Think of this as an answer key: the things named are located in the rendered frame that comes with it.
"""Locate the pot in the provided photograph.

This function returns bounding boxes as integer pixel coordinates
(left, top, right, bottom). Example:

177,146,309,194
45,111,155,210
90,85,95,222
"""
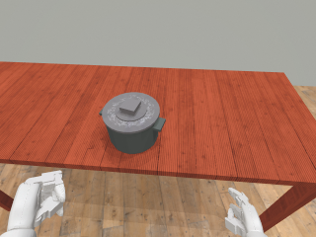
99,109,166,154

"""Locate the knob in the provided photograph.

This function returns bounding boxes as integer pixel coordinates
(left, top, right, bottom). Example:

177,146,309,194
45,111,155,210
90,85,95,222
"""
119,98,141,114

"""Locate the right robot hand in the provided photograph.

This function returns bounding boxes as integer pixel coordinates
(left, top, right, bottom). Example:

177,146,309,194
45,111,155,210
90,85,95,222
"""
224,188,264,237

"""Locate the left robot hand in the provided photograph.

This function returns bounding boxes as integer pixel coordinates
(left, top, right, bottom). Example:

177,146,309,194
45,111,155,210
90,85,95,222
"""
7,170,66,232

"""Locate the table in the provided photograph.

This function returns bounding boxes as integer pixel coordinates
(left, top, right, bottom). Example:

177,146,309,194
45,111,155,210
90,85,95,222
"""
0,61,316,233

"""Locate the lid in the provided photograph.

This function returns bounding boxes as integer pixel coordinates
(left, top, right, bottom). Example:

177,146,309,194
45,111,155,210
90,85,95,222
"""
102,92,160,134

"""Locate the left robot forearm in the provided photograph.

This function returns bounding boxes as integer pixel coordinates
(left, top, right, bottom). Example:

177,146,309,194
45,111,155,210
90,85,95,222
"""
0,227,37,237

